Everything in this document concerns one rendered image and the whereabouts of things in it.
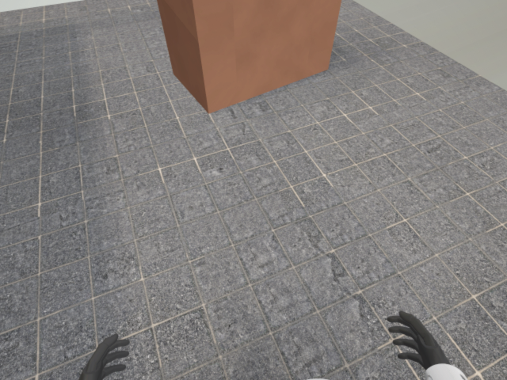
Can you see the left robot hand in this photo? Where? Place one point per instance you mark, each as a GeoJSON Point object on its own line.
{"type": "Point", "coordinates": [95, 368]}

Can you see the right robot forearm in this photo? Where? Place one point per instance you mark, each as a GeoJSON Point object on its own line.
{"type": "Point", "coordinates": [444, 372]}

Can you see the pedestal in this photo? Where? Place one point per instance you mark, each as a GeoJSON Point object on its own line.
{"type": "Point", "coordinates": [228, 51]}

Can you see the right robot hand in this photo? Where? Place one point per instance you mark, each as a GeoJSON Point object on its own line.
{"type": "Point", "coordinates": [430, 352]}

